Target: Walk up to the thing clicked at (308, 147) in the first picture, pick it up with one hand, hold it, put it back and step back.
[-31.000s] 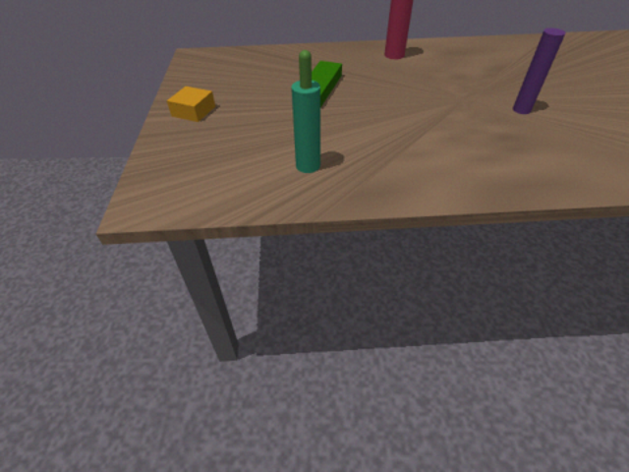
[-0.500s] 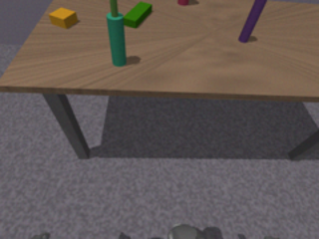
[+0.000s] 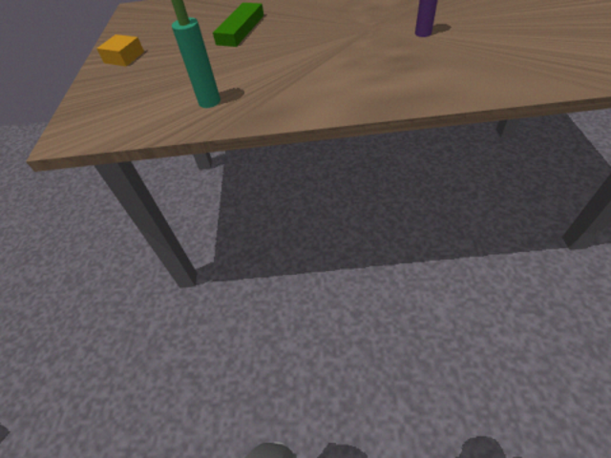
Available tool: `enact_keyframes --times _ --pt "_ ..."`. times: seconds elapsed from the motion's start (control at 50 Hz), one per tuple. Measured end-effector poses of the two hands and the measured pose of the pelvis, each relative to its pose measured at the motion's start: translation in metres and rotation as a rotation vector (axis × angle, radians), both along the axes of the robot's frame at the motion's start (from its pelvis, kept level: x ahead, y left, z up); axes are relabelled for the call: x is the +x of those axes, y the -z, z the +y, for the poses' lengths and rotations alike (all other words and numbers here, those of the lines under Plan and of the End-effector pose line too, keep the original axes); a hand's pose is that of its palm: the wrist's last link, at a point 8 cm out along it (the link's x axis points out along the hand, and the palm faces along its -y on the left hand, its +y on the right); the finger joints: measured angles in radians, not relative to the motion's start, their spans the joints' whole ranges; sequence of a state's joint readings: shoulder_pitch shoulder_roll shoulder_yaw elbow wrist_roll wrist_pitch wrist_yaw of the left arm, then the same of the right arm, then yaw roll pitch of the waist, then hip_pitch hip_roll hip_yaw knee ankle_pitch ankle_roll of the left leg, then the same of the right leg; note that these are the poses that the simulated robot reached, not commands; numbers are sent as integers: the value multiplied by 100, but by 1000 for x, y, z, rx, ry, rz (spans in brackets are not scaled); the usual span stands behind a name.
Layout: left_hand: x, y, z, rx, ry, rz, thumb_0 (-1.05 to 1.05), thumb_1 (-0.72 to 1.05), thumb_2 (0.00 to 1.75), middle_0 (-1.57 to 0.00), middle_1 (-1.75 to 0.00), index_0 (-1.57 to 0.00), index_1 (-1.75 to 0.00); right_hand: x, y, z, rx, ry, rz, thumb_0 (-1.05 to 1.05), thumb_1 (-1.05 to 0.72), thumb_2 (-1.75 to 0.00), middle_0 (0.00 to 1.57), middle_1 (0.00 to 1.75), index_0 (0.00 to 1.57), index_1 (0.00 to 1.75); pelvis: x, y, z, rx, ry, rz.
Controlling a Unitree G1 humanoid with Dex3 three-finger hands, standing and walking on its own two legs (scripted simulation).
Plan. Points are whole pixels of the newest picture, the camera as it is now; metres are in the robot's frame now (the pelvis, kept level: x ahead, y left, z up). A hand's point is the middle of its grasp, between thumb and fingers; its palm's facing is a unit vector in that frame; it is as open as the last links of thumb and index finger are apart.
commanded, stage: step back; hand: left
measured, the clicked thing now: (193, 51) +0.92 +0.26 +0.08
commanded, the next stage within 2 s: stand in 1.70 s
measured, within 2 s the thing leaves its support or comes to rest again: neither
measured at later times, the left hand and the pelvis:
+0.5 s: hand out of the picture -0.11 +0.25 -0.16, palm faces +0.02 -0.92 -0.40, open 7.3 cm; pelvis -0.18 -0.02 -0.02, yaw +0 degrees
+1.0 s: hand out of the picture -0.19 +0.28 -0.15, palm faces +0.06 -0.91 -0.41, open 7.3 cm; pelvis -0.24 -0.01 +0.00, yaw +3 degrees
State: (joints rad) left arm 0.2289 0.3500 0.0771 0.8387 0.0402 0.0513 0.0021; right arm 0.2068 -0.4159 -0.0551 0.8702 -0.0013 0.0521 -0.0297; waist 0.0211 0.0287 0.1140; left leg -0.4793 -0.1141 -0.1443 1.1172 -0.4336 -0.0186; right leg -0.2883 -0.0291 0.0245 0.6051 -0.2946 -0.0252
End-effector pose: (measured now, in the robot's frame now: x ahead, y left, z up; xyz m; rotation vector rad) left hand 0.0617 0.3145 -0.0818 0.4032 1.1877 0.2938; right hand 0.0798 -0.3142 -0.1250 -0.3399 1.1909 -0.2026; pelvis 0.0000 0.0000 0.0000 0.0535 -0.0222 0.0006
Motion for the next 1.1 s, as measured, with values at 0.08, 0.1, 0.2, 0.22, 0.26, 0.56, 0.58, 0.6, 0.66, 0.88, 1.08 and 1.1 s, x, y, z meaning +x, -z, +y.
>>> enact_keyframes --times 0.08,0.1,0.2,0.22,0.26,0.56,0.58,0.6,0.66,0.88,1.08,1.1 --pt "0 2 1 14 14 -88 0 90 90 -21 -30 -21 -30 -39 8 1 -15 -28 81 1 -90 -90 20 30 20 30 -28 6 -3 -20 -43 -1" --pt "-2 4 2 12 14 -107 0 90 90 -21 -30 -21 -30 -47 9 3 -17 -39 93 1 -90 -90 20 30 20 30 -36 8 -3 -24 -55 -3" --pt "-24 27 6 -34 3 -159 0 91 90 -20 -30 -21 -30 -78 8 14 -32 -74 95 1 -90 -90 20 30 20 30 -76 19 1 -8 -90 -31" --pt "-31 31 5 -48 -3 -157 0 91 90 -20 -30 -21 -30 -83 5 16 -32 -78 87 1 -90 -90 21 30 20 30 -83 19 2 -2 -79 -38" --pt "-49 34 0 -71 -11 -136 0 91 90 -20 -30 -21 -30 -92 -2 18 -33 -85 63 1 -90 -90 21 30 20 30 -96 16 2 -30 -78 -42" --pt "-224 39 -30 -44 -28 53 0 91 90 -20 -30 -21 -30 -124 -11 -21 -27 -94 -155 1 -90 -90 21 30 20 30 -201 18 -30 -107 -5 -40" --pt "-236 37 -32 -41 -32 61 0 91 90 -20 -30 -21 -30 -133 -9 -22 -18 -85 -142 0 -90 -90 21 30 20 30 -204 16 -32 -95 0 -37" --pt "-248 33 -33 -37 -41 68 0 91 90 -20 -30 -21 -30 -143 -9 -21 -7 -76 -125 0 -90 -90 20 30 20 30 -207 14 -33 -74 14 -33" --pt "-272 22 -31 -15 -66 90 0 91 90 -21 -30 -21 -30 -172 -7 -23 21 -49 -82 1 -90 -90 20 30 20 30 -214 7 -32 -37 18 -28" --pt "-280 22 11 6 -85 -5 0 91 90 -20 -30 -21 -30 -246 7 1 15 -68 69 1 -90 -90 20 30 20 30 -239 13 -10 1 -52 -34" --pt "-247 25 -6 -53 -34 -20 0 91 90 -20 -30 -21 -30 -249 -9 -9 14 -30 15 1 -90 -90 21 30 20 30 -230 5 -22 -33 -50 -23" --pt "-243 26 -10 -51 -33 -28 0 91 90 -20 -30 -21 -30 -247 -6 -14 11 -28 18 1 -90 -90 21 30 20 30 -228 7 -25 -35 -49 -23"
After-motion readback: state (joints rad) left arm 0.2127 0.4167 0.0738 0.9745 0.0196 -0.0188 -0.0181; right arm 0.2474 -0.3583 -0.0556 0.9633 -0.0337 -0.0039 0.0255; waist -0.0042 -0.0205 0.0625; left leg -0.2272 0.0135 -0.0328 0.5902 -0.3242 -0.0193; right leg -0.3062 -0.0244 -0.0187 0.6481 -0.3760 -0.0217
